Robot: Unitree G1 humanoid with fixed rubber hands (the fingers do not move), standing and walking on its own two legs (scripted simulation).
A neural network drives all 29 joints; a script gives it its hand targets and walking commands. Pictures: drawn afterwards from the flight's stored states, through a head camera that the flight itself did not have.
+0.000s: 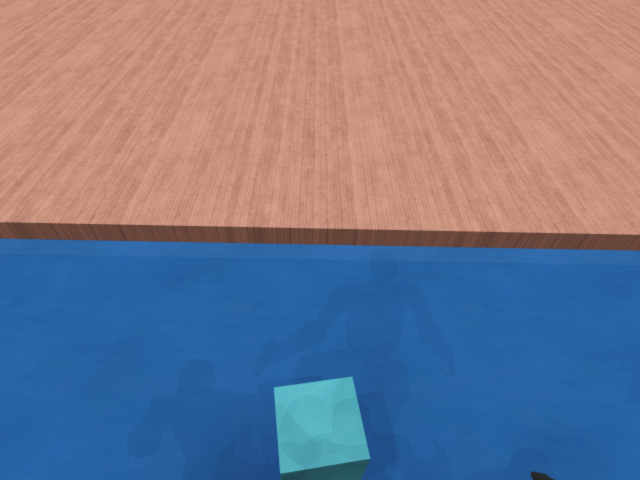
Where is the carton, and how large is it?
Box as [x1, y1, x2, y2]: [274, 377, 369, 479]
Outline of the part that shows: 352,377 274,387 281,479 361,478 369,460 369,455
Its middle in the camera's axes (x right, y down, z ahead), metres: -0.01 +0.54 +1.05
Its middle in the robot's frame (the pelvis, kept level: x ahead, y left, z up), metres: +0.39 -0.02 -0.66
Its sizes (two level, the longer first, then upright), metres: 0.210 0.200 0.250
